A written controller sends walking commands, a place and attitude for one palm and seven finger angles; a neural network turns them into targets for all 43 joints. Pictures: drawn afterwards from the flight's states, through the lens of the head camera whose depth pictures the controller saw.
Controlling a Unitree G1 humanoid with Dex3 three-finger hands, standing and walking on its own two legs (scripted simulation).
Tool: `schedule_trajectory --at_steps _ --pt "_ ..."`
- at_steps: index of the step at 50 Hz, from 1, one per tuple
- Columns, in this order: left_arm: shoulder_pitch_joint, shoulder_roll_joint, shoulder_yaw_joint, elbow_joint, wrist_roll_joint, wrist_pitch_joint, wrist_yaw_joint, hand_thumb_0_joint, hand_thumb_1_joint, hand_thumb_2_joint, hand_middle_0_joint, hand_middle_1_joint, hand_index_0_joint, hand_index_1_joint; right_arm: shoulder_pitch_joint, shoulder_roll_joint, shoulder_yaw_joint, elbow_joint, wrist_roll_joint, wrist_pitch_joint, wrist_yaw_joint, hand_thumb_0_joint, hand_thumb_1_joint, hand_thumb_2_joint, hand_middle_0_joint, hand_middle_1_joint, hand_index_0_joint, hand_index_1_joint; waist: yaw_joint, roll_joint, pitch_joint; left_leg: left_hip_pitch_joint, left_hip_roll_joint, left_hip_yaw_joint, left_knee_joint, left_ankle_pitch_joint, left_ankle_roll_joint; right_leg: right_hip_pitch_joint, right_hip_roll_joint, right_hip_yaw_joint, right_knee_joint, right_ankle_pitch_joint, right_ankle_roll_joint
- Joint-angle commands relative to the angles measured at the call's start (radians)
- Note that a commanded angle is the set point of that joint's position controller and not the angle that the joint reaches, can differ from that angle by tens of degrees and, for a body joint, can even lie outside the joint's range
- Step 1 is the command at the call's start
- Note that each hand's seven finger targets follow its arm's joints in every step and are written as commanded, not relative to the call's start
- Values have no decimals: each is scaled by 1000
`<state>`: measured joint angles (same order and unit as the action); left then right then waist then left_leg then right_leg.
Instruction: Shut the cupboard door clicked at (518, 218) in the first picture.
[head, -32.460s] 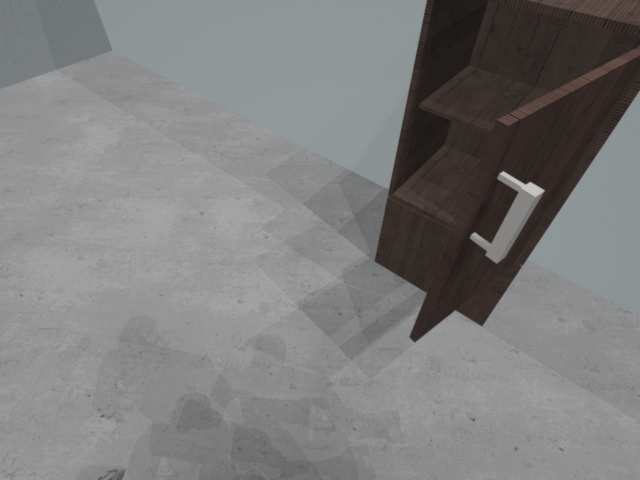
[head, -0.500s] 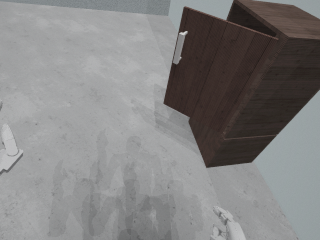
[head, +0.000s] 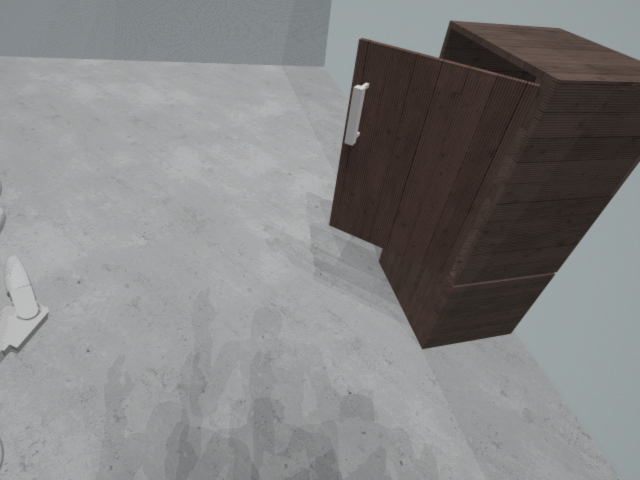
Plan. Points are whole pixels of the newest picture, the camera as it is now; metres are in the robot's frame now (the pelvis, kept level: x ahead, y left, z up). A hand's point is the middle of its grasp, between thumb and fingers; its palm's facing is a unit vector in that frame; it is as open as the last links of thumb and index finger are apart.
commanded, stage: stop stepping back and stand still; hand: left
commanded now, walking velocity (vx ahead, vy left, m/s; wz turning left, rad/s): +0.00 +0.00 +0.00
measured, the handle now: (358, 113) +0.99 -0.05 +0.06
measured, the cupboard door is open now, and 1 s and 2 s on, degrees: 47 47 47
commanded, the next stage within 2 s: let the arm hang, fingers relaxed in 0.62 s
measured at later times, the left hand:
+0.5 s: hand (43, 285) +0.24 +0.30 +0.17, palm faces +0.47 -0.78 -0.41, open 7.4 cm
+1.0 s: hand out of the picture +0.11 +0.20 -0.14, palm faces -0.06 -0.98 -0.19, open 7.4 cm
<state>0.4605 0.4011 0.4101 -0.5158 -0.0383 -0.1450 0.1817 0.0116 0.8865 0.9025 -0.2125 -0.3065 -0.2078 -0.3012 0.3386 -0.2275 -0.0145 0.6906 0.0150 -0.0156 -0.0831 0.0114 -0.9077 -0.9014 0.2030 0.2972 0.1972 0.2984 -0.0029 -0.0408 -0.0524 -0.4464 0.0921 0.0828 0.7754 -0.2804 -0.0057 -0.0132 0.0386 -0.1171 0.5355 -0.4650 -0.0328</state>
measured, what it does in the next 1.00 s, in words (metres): steps on the spot: left foot, then right foot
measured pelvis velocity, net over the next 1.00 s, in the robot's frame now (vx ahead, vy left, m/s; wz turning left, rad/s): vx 0.03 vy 0.03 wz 0.00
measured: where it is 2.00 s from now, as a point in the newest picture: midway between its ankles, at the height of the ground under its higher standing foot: outside the picture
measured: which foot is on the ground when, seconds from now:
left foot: up 0.00-0.00, down 0.02-1.00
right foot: down 0.00-0.04, up 0.06-0.20, down 0.22-1.00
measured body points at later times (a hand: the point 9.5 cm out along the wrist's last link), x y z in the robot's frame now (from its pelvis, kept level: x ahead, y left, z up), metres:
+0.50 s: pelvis +0.04 +0.03 +0.02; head +0.03 +0.03 +0.47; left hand +0.21 +0.34 +0.19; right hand +0.20 -0.20 -0.08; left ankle +0.09 +0.11 -0.72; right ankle -0.03 -0.09 -0.72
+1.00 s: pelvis +0.03 +0.03 +0.01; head +0.04 +0.03 +0.46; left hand +0.11 +0.25 -0.13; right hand +0.12 -0.24 -0.12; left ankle +0.09 +0.11 -0.72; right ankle -0.03 -0.08 -0.72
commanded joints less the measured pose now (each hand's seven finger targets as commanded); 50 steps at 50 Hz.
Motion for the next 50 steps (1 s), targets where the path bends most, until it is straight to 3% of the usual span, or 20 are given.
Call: schedule_trajectory --at_steps 1,2,3,4,5,7,9,11,13,15,18,20,22,27,35,36,37,42,46,50 --pt "-145 257 146 -302 5 -97 17 0 900 900 -200 -300 -200 -300 -192 -120 -41 -207 -9 -104 -22 0 -900 -900 200 300 200 300 -26 324 50 363 71 -184 -326 154 70 -394 -94 46 171 181 -15" --pt "-59 253 170 -247 -4 -106 11 0 900 900 -200 -300 -200 -300 -191 -117 -40 -203 -14 -112 -16 0 -900 -900 200 300 200 300 -16 405 4 381 200 -427 -430 191 121 -414 -12 43 305 -27 18" --pt "-33 269 189 -263 -12 -120 1 0 900 900 -200 -300 -200 -300 -202 -88 -23 -205 -33 -121 -8 0 -900 -900 200 300 200 300 -25 377 -34 286 262 -546 -536 58 141 -363 -10 109 411 -110 21" --pt "-35 286 214 -268 -11 -128 -6 0 900 900 -200 -300 -200 -300 -209 -83 -24 -196 -39 -126 1 0 -900 -900 200 300 200 300 -13 262 -21 173 270 -538 -578 -81 150 -316 -28 146 417 -89 25" --pt "-5 281 230 -263 -12 -133 -9 0 900 900 -200 -300 -200 -300 -205 -80 -27 -186 -36 -128 7 0 -900 -900 200 300 200 300 -8 201 -32 125 246 -445 -582 -163 145 -268 -42 138 354 -55 25" --pt "115 265 247 -246 -16 -131 -10 0 900 900 -200 -300 -200 -300 -205 -76 -23 -179 -30 -131 19 0 -900 -900 200 300 200 300 6 243 -78 102 168 -252 -581 -209 92 -163 -29 56 167 -25 22" --pt "180 236 226 -228 -20 -121 -13 0 900 900 -200 -300 -200 -300 -205 -77 -16 -190 -23 -124 22 0 -900 -900 200 300 200 300 -7 264 -73 33 126 -171 -548 -251 60 -56 -26 21 -4 53 23" --pt "201 227 222 -175 -22 -101 -14 0 900 900 -200 -300 -200 -300 -189 -78 -16 -192 -17 -106 21 0 -900 -900 200 300 200 300 -21 141 -56 5 69 -118 -452 -216 30 -35 -55 72 -131 106 9" --pt "185 206 203 -123 -31 -80 -16 0 900 900 -200 -300 -200 -300 -183 -67 -19 -184 -11 -93 19 0 -900 -900 200 300 200 300 -28 3 -44 81 22 -80 -316 -120 11 -161 -137 204 -200 79 -32" --pt "151 188 170 -98 -30 -68 -14 0 900 900 -200 -300 -200 -300 -171 -75 -22 -178 -8 -84 13 0 -900 -900 200 300 200 300 -35 -59 -6 161 15 -77 -245 19 14 -279 -197 284 -231 137 -50" --pt "2 178 110 -126 -8 -72 -8 0 900 900 -200 -300 -200 -300 -184 -82 -14 -171 -5 -98 -3 0 -900 -900 200 300 200 300 -34 47 -42 263 49 -102 -320 201 32 -250 -137 176 -117 356 4" --pt "-50 181 92 -136 3 -74 -7 0 900 900 -200 -300 -200 -300 -197 -88 -11 -180 -4 -107 -14 0 -900 -900 200 300 200 300 -20 116 -65 280 93 -149 -384 272 53 -221 -81 116 -69 348 41" --pt "-88 204 104 -154 11 -80 -6 0 900 900 -200 -300 -200 -300 -209 -86 -11 -185 -4 -116 -19 0 -900 -900 200 300 200 300 -12 122 -54 257 94 -157 -403 219 60 -205 -79 111 -96 304 45" --pt "27 220 150 -194 4 -94 1 0 900 900 -200 -300 -200 -300 -211 -84 -12 -211 -6 -113 -7 0 -900 -900 200 300 200 300 -6 162 -62 197 48 -125 -387 150 41 -157 -99 122 -140 303 23" --pt "126 197 157 -159 -24 -92 -6 0 900 900 -200 -300 -200 -300 -187 -91 -19 -237 6 -83 -4 0 -900 -900 200 300 200 300 -14 140 -126 245 53 -89 -311 394 34 -143 -103 126 -104 482 27" --pt "9 7 -318 550 52 58 -145 0 900 900 -200 -300 -200 -300 -285 -287 -47 -90 12 -145 86 0 -900 -900 200 300 200 300 -33 142 -28 199 51 -79 -166 587 36 -254 -183 73 4 640 17" --pt "-8 -19 -306 589 56 140 -161 0 900 900 -200 -300 -200 -300 -199 -239 -70 -58 -4 -106 87 0 -900 -900 200 300 200 300 -29 112 -109 268 59 -72 -174 564 29 -263 -176 139 -43 596 13" --pt "-157 24 -345 880 59 141 -177 0 900 900 -200 -300 -200 -300 -190 -225 -22 -14 -26 -28 83 0 -900 -900 200 300 200 300 -7 -149 -32 189 50 -131 -238 376 55 -233 -177 137 -63 424 -11" --pt "-186 -19 -382 1144 50 163 -163 0 900 900 -200 -300 -200 -300 -171 -170 6 87 -39 19 87 0 -900 -900 200 300 200 300 -10 -19 51 206 36 -150 -354 238 51 -238 -162 139 -125 172 -1" --pt "-154 -46 -391 1362 47 155 -161 0 900 900 -200 -300 -200 -300 -136 -124 12 202 -38 28 80 0 -900 -900 200 300 200 300 -12 108 65 231 13 -136 -412 122 39 -204 -162 155 -183 160 -9"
